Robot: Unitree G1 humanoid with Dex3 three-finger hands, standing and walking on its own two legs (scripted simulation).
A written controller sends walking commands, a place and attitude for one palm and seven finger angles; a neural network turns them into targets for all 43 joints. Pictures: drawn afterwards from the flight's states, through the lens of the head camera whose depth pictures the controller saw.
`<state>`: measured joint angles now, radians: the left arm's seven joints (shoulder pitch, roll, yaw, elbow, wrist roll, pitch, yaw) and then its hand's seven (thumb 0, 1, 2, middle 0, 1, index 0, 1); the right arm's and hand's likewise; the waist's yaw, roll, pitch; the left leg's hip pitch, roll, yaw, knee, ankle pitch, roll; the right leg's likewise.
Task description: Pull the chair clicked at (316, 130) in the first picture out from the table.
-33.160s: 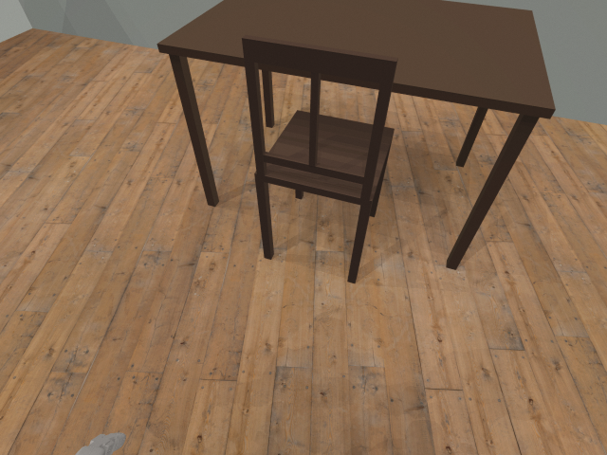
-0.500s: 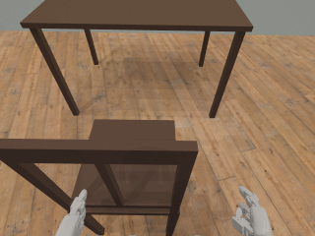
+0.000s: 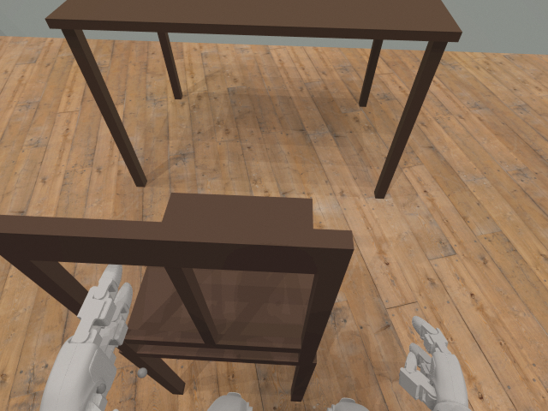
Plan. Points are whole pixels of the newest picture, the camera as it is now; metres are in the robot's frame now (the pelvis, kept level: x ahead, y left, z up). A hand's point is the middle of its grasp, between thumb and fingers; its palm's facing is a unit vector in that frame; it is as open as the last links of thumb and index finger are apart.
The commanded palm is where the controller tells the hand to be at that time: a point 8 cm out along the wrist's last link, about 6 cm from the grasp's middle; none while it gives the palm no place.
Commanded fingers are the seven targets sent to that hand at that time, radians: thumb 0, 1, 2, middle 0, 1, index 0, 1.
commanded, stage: draw the hand back to the body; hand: left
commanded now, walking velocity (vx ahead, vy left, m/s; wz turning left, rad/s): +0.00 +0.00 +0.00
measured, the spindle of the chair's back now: (197, 307) +0.26 +0.14 +0.00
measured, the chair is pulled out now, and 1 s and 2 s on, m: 0.63 0.63 0.63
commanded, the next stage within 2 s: step back with the hand held close in 1.26 s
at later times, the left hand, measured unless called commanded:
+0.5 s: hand (73, 361) +0.16 +0.22 +0.12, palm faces +0.19 -0.88 -0.44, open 13.9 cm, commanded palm +0.13 +0.27 +0.19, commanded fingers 0.00 0.25 0.58 -0.11 -0.17 -0.11 -0.17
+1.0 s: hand (45, 342) +0.17 +0.24 +0.13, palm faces +0.21 -0.79 -0.57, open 6.7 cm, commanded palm +0.17 +0.29 +0.26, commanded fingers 0.00 0.90 0.90 -0.20 -0.30 -0.20 -0.30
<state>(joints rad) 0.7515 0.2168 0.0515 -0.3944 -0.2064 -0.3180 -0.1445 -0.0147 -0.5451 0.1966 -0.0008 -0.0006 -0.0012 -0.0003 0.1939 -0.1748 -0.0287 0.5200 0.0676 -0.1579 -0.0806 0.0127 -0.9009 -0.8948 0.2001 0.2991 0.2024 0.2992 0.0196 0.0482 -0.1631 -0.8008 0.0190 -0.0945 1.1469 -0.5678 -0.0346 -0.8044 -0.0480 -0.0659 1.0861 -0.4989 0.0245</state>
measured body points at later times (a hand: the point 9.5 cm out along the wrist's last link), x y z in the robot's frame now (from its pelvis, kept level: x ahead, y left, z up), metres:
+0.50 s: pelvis +0.01 +0.00 +0.06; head +0.01 -0.02 +0.51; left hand +0.14 +0.26 +0.15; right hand +0.21 -0.22 -0.02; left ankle +0.00 +0.14 -0.66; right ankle +0.02 -0.14 -0.66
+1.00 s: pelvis +0.03 -0.02 +0.07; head +0.04 -0.05 +0.52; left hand +0.15 +0.28 +0.17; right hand +0.24 -0.23 -0.01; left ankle +0.00 +0.14 -0.66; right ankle +0.02 -0.14 -0.66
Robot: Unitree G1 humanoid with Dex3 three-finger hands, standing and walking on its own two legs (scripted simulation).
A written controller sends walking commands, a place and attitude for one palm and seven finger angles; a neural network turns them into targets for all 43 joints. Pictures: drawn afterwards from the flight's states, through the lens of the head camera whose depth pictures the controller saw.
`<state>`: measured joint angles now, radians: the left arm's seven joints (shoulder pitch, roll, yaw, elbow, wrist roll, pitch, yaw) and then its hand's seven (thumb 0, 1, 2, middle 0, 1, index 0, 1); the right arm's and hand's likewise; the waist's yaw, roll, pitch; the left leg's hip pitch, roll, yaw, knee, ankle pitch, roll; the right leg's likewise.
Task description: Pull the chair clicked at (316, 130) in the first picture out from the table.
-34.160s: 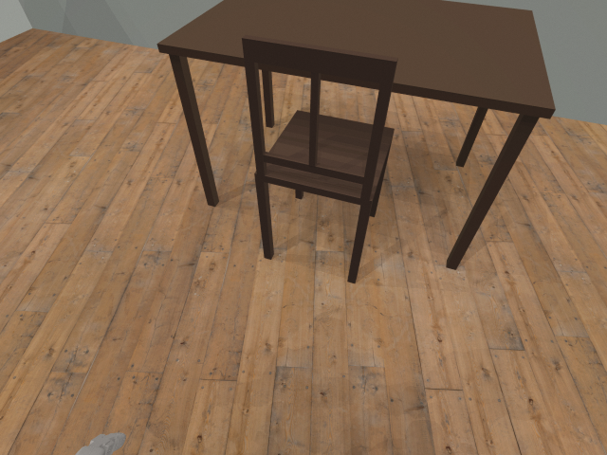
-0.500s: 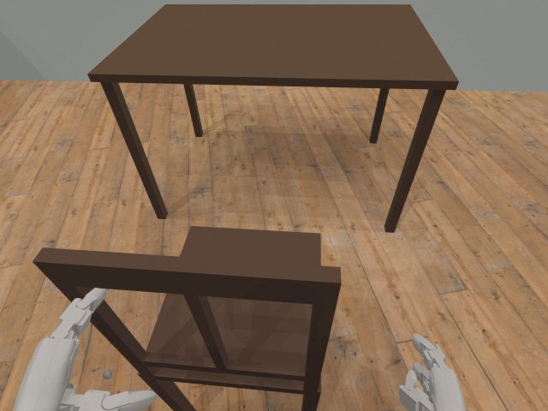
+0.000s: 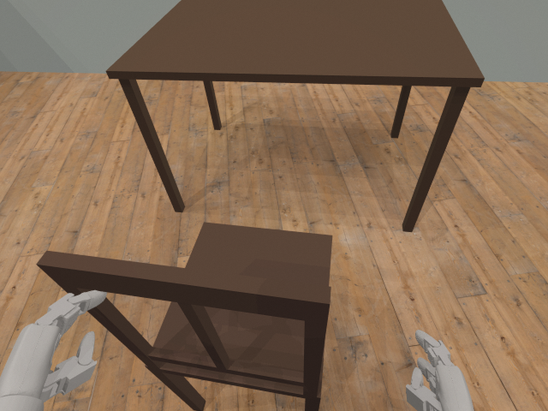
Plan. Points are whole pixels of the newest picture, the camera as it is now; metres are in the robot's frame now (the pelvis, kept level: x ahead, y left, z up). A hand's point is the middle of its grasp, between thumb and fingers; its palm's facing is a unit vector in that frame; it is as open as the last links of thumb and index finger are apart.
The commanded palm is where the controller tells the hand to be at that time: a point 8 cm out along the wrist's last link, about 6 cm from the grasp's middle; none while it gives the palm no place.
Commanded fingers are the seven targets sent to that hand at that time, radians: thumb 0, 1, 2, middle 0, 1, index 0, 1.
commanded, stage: draw the hand back to the body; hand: left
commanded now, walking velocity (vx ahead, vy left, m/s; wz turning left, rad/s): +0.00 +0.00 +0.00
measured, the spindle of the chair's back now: (208, 336) +0.24 +0.16 -0.07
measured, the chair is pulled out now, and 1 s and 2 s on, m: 0.63 0.63 0.63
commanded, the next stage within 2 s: step back with the hand held close in 0.26 s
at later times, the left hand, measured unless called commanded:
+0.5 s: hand (89, 366) +0.14 +0.26 +0.06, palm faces +0.19 -0.83 -0.53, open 6.4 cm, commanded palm +0.12 +0.29 +0.18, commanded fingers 0.00 0.90 0.90 -0.20 -0.30 -0.20 -0.30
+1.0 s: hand out of the picture +0.09 +0.31 +0.17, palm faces +0.52 -0.71 -0.47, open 7.4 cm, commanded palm +0.04 +0.32 +0.18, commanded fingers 0.00 0.90 0.90 -0.20 -0.30 -0.20 -0.30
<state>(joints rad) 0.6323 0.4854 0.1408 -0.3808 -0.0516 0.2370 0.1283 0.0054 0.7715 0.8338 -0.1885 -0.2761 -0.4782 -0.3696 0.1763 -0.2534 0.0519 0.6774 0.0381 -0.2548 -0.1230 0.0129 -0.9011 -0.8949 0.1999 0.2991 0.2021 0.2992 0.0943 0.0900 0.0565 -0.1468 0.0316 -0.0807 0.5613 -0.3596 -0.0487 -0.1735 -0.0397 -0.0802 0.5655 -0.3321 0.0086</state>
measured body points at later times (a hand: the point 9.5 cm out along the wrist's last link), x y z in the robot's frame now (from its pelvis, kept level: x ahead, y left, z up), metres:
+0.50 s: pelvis -0.02 -0.01 +0.00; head +0.01 -0.03 +0.45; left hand +0.12 +0.30 +0.09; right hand +0.19 -0.22 -0.09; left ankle -0.03 +0.15 -0.73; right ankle -0.02 -0.12 -0.73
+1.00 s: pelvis -0.11 +0.03 -0.01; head -0.15 -0.01 +0.44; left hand +0.06 +0.34 +0.20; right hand +0.05 -0.22 -0.10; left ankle -0.08 +0.15 -0.72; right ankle -0.02 -0.12 -0.73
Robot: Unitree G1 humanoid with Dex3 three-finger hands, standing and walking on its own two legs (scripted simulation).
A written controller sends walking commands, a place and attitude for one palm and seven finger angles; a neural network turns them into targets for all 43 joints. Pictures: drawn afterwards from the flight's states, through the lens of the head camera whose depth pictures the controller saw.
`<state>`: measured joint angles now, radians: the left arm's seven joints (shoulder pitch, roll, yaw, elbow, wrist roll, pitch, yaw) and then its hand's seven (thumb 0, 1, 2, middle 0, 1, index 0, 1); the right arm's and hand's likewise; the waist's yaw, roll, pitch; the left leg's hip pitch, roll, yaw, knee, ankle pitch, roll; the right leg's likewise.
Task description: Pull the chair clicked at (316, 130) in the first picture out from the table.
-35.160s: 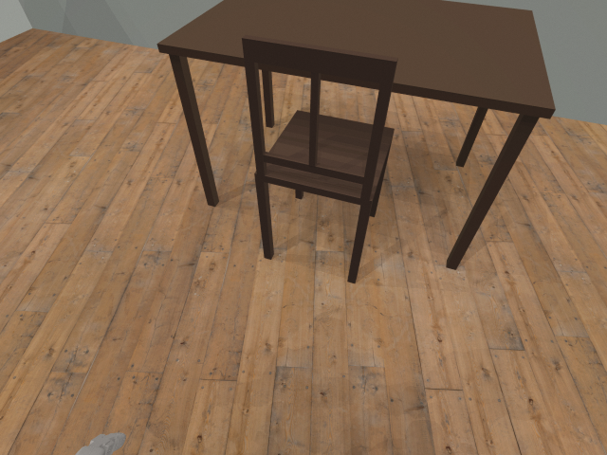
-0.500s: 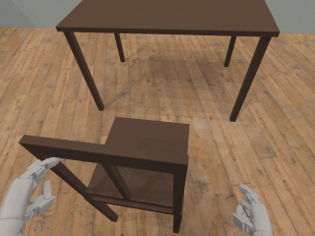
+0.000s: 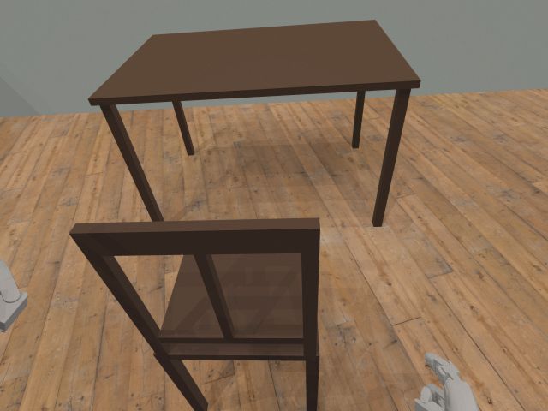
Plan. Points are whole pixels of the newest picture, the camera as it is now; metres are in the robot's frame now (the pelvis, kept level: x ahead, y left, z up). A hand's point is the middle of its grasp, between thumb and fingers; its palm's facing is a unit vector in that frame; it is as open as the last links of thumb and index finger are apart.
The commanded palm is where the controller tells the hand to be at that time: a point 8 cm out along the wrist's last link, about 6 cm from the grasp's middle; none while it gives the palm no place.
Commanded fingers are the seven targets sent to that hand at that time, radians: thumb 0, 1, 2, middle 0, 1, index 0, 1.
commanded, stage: step back with the hand held close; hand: left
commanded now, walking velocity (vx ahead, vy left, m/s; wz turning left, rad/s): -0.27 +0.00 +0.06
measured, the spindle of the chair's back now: (217, 298) +0.34 +0.15 -0.07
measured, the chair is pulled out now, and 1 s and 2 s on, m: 0.63 0.63 0.63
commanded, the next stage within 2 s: stop stepping back and stand still in 0.22 s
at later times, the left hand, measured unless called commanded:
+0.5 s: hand out of the picture +0.07 +0.26 +0.16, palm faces +0.35 -0.76 -0.55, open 7.4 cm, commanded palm +0.02 +0.30 +0.19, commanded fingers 0.00 0.90 0.90 -0.20 -0.30 -0.20 -0.30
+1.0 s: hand out of the picture -0.03 +0.29 +0.16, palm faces +0.53 -0.75 -0.39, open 7.4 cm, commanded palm -0.09 +0.30 +0.19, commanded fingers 0.00 0.90 0.90 -0.20 -0.30 -0.20 -0.30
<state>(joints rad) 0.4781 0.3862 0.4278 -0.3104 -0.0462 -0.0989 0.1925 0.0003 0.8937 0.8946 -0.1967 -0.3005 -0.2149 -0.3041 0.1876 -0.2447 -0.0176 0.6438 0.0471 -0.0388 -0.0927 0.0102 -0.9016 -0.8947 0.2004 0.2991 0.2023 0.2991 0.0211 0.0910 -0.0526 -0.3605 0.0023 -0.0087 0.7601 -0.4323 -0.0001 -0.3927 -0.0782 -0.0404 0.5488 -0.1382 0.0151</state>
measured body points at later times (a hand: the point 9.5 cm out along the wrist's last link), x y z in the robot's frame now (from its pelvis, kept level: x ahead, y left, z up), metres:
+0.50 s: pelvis -0.12 +0.00 +0.00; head -0.10 -0.02 +0.45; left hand +0.04 +0.30 +0.19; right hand +0.04 -0.23 -0.10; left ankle -0.08 +0.10 -0.70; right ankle -0.20 -0.16 -0.72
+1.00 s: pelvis -0.22 +0.00 +0.01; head -0.24 +0.00 +0.46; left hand -0.07 +0.32 +0.18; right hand -0.07 -0.25 -0.08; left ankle -0.25 +0.10 -0.70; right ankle -0.12 -0.13 -0.72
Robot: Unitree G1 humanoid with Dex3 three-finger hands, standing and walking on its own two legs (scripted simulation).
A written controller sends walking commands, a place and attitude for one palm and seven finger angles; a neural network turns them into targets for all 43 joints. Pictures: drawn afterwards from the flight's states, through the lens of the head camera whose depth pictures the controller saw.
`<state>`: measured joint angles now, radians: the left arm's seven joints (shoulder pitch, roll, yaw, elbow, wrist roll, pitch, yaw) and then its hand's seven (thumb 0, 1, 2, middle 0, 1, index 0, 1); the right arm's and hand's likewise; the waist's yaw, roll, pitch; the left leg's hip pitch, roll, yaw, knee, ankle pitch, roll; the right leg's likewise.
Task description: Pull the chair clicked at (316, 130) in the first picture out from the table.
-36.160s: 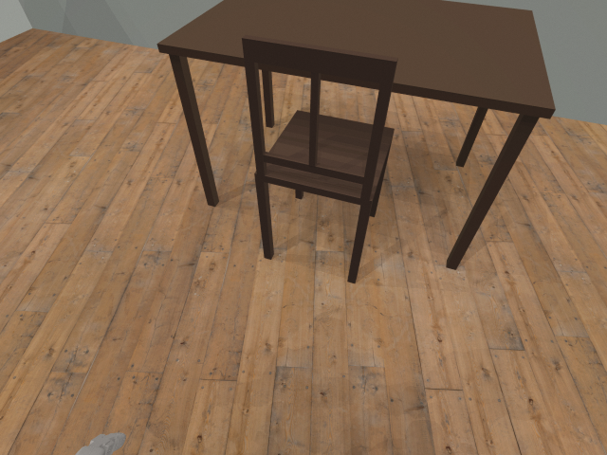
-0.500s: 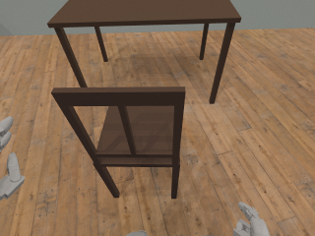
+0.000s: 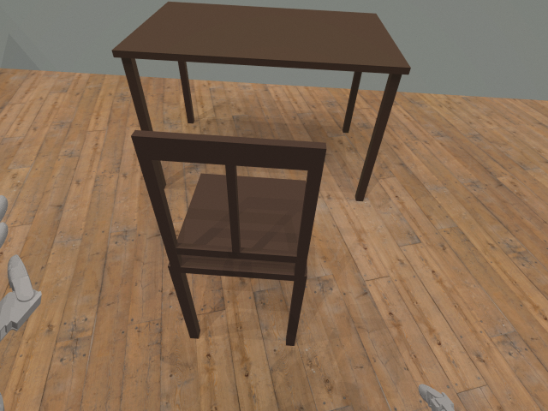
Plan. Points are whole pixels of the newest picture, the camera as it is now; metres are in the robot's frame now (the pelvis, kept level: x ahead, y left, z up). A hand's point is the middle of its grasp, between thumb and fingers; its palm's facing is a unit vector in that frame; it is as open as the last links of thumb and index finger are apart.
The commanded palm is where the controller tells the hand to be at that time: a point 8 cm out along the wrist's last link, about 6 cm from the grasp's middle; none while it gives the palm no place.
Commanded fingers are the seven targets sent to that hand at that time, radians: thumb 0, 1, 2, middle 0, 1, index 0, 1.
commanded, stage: stop stepping back and stand still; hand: left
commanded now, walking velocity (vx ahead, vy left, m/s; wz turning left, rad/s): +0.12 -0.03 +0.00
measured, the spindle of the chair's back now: (234, 211) +0.57 +0.13 -0.08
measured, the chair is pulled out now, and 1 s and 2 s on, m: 0.63 0.63 0.63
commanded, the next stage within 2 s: let the arm hang, fingers relaxed in 0.32 s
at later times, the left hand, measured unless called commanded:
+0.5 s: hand (57, 362) +0.16 +0.28 +0.05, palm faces +0.35 -0.82 -0.46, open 7.4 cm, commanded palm none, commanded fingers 0.00 0.90 0.90 -0.20 -0.30 -0.20 -0.30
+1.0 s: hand out of the picture -0.06 +0.21 -0.16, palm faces +0.07 -0.96 -0.26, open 7.3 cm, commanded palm none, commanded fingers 0.00 0.90 0.90 -0.20 -0.30 -0.20 -0.30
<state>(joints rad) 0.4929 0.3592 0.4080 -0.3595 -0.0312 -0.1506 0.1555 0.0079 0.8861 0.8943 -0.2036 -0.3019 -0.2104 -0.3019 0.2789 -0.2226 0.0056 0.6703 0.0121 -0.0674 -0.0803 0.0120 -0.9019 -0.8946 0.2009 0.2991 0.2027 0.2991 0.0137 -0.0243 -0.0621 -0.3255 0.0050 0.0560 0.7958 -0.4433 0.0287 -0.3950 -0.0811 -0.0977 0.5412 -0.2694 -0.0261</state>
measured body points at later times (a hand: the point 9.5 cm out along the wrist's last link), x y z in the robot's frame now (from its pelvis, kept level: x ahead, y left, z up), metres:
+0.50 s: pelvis -0.04 +0.00 -0.01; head -0.04 -0.01 +0.44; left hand +0.14 +0.32 +0.08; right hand +0.10 -0.23 -0.13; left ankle -0.05 +0.10 -0.70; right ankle -0.03 -0.11 -0.73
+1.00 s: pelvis -0.05 +0.01 +0.01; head -0.03 -0.01 +0.45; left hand -0.06 +0.26 -0.14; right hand -0.02 -0.22 -0.16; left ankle -0.03 +0.11 -0.73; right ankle -0.03 -0.11 -0.73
